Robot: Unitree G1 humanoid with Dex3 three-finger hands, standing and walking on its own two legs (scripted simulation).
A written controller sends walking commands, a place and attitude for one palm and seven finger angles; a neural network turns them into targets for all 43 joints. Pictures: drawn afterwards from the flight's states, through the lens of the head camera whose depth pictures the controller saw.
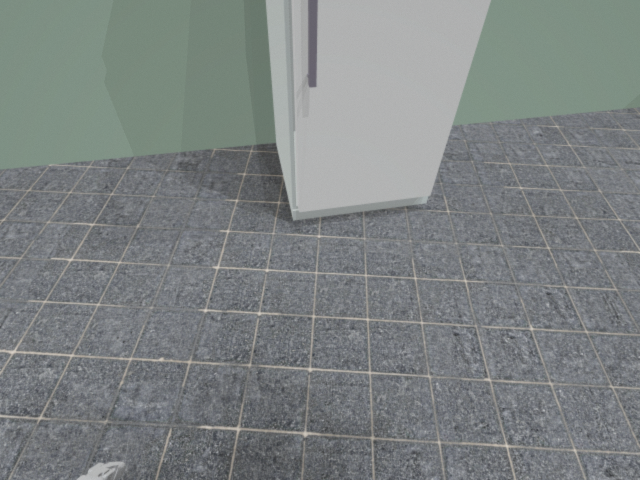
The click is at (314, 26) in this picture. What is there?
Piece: fridge door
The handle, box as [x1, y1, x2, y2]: [307, 0, 317, 87]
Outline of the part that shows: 317,0 308,0 307,76 308,84 310,87 315,86 316,82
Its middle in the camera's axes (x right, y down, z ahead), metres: -0.03 -0.65 +1.02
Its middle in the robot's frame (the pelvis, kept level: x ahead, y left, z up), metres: +1.22 +0.09 +0.16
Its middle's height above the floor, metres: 0.93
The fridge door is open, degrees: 0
